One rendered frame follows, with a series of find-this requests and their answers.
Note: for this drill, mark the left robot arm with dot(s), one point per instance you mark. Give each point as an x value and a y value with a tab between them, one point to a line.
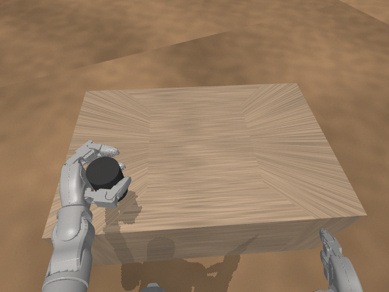
70	265

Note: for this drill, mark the left robot hand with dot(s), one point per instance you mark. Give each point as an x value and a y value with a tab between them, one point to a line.
75	187

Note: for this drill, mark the right robot hand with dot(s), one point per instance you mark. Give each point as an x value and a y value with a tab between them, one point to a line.
338	270

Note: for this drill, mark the can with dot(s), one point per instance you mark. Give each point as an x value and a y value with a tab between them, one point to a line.
104	173

